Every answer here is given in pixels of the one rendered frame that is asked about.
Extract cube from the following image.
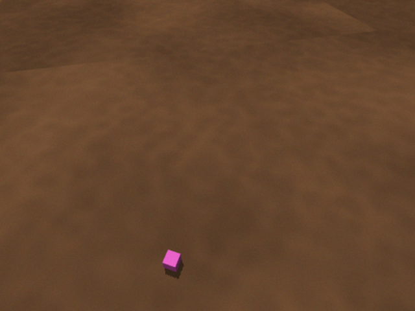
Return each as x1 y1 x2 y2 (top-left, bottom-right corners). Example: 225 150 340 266
162 250 182 272

